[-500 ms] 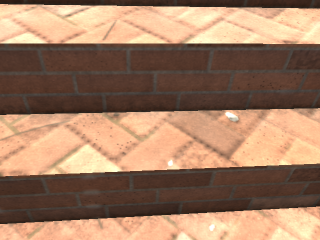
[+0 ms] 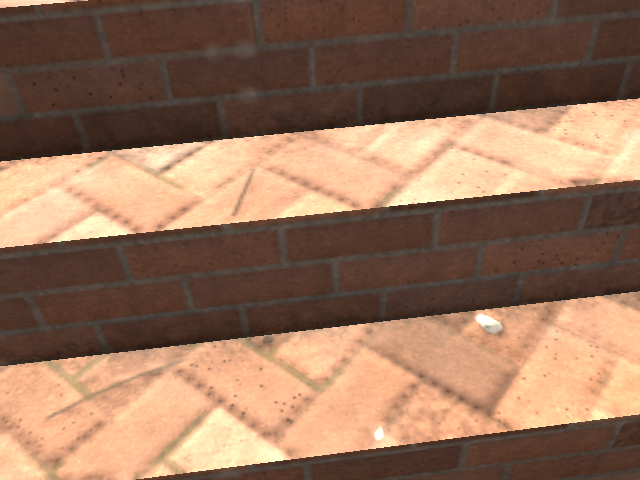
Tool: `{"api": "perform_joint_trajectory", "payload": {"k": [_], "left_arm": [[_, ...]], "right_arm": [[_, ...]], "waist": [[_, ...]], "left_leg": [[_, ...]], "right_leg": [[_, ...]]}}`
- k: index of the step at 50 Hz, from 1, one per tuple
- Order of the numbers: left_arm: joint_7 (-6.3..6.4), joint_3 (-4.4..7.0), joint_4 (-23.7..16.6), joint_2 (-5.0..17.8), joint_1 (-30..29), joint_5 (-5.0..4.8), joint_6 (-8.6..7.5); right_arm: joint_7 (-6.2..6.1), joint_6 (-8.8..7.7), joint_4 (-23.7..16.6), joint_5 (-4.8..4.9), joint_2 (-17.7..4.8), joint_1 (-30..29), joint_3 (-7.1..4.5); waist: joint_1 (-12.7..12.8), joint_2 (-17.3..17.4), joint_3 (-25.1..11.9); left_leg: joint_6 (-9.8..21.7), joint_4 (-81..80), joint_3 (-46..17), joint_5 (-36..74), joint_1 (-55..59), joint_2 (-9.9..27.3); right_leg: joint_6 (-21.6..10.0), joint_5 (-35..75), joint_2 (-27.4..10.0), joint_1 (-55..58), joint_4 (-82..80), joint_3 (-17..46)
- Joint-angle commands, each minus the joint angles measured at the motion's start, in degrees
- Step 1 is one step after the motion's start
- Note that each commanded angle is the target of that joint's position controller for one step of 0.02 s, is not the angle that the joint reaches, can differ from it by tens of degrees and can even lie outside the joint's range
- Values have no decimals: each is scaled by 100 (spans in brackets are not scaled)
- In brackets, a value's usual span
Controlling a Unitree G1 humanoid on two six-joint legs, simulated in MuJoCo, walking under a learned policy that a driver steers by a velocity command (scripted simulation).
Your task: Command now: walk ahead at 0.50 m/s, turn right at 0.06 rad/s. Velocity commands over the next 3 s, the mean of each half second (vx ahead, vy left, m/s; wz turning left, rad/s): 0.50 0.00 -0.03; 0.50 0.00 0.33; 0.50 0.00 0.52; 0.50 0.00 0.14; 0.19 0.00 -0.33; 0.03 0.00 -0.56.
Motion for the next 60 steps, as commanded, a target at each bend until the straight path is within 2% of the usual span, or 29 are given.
{"api": "perform_joint_trajectory", "payload": {"k": [1, 2, 3, 4, 5, 7, 10, 14, 17, 19, 23, 25, 26, 28, 29, 30, 31, 32, 34, 35, 37, 41, 42, 44, 48, 52, 56, 58, 60], "left_arm": [[110, 155, -588, 759, -657, -188, 82], [-45, 127, -413, 510, 36, -52, 0], [-136, 54, -560, 107, -430, -26, -93], [-304, -42, -670, -593, -816, -71, -309], [-349, -54, -520, -532, -84, -218, -537], [-334, -128, -878, -227, -1014, -127, -519], [-269, -153, -1127, -122, -1554, 41, -450], [-132, -243, -1209, -528, -1655, -239, -380], [-137, -256, -1518, -595, -1890, -197, -289], [-179, -314, -1770, -738, -2170, -414, -266], [-302, -585, -2805, -960, -3490, -276, -299], [-410, -839, -3036, -1166, -3985, -314, -319], [-416, -568, -3061, -843, -3577, -427, -388], [-292, 74, -2357, 486, -941, -101, -278], [-258, 372, -1897, 1159, 572, 248, -199], [-130, 622, -1204, 1749, 1675, 394, -55], [-78, 600, -859, 1515, 1557, 472, 8], [-23, 726, -649, 1007, 188, -143, 44], [-57, 477, 67, -61, -955, 55, -130], [-71, 341, 305, -556, -1165, 146, -178], [-113, 347, 500, -575, -1154, 198, -414], [-210, 359, 772, -108, -421, 182, -797], [-250, 75, 499, -116, -884, 473, -479], [-192, -4, 723, -65, -279, 403, -247], [-149, -118, 679, -39, 71, 376, -236], [-13, -82, 1023, 196, 1055, 192, -282], [171, 143, 1120, 847, 1622, 82, -161], [154, 10, 1207, 647, 1010, 109, -85], [159, 84, 1520, 1114, 1891, -211, -245]], "right_arm": [[-16, 131, 17, 8, -358, 406, -89], [16, 159, 244, -2, -248, 224, -144], [149, 3, 448, 15, -145, 1139, -156], [184, -133, 525, -263, -385, 2000, -221], [147, -305, 575, -460, -1292, 2573, -481], [-27, -240, 115, -460, -693, 1117, -391], [2, -380, 310, -312, -388, 1085, -405], [142, -457, 794, -298, -135, 1655, -332], [104, -479, 783, -337, -290, 1805, -373], [47, -345, 897, -356, 73, 1928, -281], [-134, -252, 1064, -122, -243, 2208, -405], [-127, -167, 1231, 225, -499, 2148, -457], [15, -316, 1402, 163, -710, 2581, -435], [33, -565, 1501, 22, -1578, 2215, -655], [50, -664, 1261, -21, -1310, 1900, -664], [253, -823, 1155, 23, -505, 1597, -552], [445, -919, 973, 49, -211, 1087, -603], [517, -963, -59, -306, -130, 74, -811], [359, -827, -748, -359, 767, -420, -582], [323, -671, -766, -316, 917, -55, -498], [251, -528, -385, -149, 1057, 774, -429], [-3, -407, -293, 1, 695, 536, -476], [144, -323, -551, -10, 392, -260, -245], [219, -288, -813, 148, 809, -675, 8], [253, -364, -1048, 101, 583, -1618, 148], [178, -300, -1253, 222, 805, -2052, 374], [486, -325, -1844, 160, 1002, -3387, 581], [637, -247, -1949, 223, 742, -3198, 614], [724, -294, -1989, 84, 480, -3450, 500]], "waist": [[-484, -1204, 1160], [36, -349, 974], [-360, 18, 841], [-599, 1099, 655], [-502, 1903, 4], [-222, 859, 1009], [-124, -116, 1538], [-226, 412, 1868], [-292, 547, 1922], [-412, 608, 2083], [-562, 799, 1863], [-494, 1031, 1356], [-254, 1498, 446], [1115, 2480, -921], [1497, 1072, -1603], [1393, -1039, -2283], [1122, -1116, -2623], [459, -575, -926], [-550, -580, 1126], [-976, -455, 1381], [-1308, -138, 1498], [-1171, -271, 1346], [-860, -222, 732], [-622, -101, 1088], [-262, 212, 1128], [47, -315, 1071], [279, -679, 928], [-260, -297, 776], [-280, -737, -10]], "left_leg": [[152, -4905, 612, -901, 2024, -191], [252, -4398, 585, -1611, 2385, -290], [518, -4261, -698, -995, 3451, 416], [915, -3947, -2390, 591, 4883, 1292], [1801, -5274, -4784, -2478, 5352, 2371], [1663, -5074, -3867, -3177, 3654, 1969], [1291, -5192, -2961, -2966, 2816, 1756], [1197, -5571, -2155, -1837, 2935, 1817], [1130, -5824, -1455, -1390, 2935, 1800], [999, -5927, -1341, -1061, 3328, 1846], [969, -7276, -929, -448, 3316, 1780], [1043, -7848, 60, 2412, 2001, 1487], [1253, -6883, 161, 7156, 2315, 1438], [1111, -4779, -272, 10714, 4193, 1734], [881, -2706, -680, 9814, 2428, 1395], [893, -716, -1261, 3236, 726, 184], [719, 2774, -2357, 1076, -38, -456], [647, 4343, -1810, 738, -652, -165], [912, 5220, -1613, 1797, -1772, -151], [982, 5405, -1660, 1784, -1834, -190], [946, 5229, -1519, 2038, -2005, -379], [656, 6147, -943, 1753, -2693, -612], [761, 7129, -1424, 1737, -3937, -418], [851, 8317, -1711, 921, -5778, -315], [625, 6755, -690, 1796, -5161, -255], [542, 6075, -409, 1221, -5985, 107], [533, 4718, 241, -414, -5678, 742], [783, 3330, 751, -689, -3561, 595], [1023, 1975, 1800, -2135, -966, -402]], "right_leg": [[-573, -2517, -148, -398, -1376, 685], [-974, -2419, -500, -324, -123, 856], [-854, -1305, -143, -1532, 1907, 700], [-437, -784, 864, -3502, 4881, 340], [-239, -449, 794, -4560, 6180, 904], [278, 820, 382, -4981, 8007, 916], [342, 1185, 98, -5122, 7985, 822], [21, 923, 81, -6071, 9689, 764], [164, 990, -92, -6349, 9679, 619], [279, 704, -229, -7070, 10022, 560], [340, 692, -1096, -6153, 7869, -812], [-33, -233, -886, -2256, 4870, -1835], [-179, -1021, 35, -422, 4978, -2463], [-450, -1641, 214, 719, 3415, -1026], [-1136, -1759, -980, 2554, 2080, 2111], [-1567, -2580, -2047, 3937, -1012, 5110], [-1305, -3461, -2435, 3532, -1932, 6020], [-505, -4535, -1894, 1469, -1542, 4177], [-45, -3755, -1869, -646, -568, 2065], [247, -3339, -1743, -1253, -487, 1246], [470, -1872, -1517, -1348, -640, -276], [271, -335, -1793, -765, -1821, -958], [253, 6, -2084, 549, -1785, -574], [562, 818, -2259, 1799, -1760, -727], [414, 668, -1912, 791, -2436, -1563], [398, 823, -1949, 2063, -2969, -1602], [173, 1325, -2218, 2881, -3957, -1628], [247, 4195, -1672, 2168, -3842, -2703], [28, 10752, -1690, 2196, -2947, -2851]]}}
Next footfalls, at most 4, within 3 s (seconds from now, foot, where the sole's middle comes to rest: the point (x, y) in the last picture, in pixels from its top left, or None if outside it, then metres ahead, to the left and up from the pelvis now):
0.04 left None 0.06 0.13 -0.76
0.56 right None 0.35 -0.20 -0.52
1.22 left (350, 406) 0.52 0.01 -0.28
1.94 right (369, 150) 0.81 -0.03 -0.03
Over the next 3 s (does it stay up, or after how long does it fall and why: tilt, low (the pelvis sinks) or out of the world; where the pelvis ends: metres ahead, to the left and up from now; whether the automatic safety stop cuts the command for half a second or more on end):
stays up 0.54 0.08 0.48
